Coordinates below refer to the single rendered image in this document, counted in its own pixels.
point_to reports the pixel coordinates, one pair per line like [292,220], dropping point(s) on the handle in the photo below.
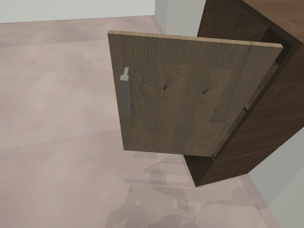
[125,92]

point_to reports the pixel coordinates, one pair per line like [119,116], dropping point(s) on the cupboard door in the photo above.
[185,91]

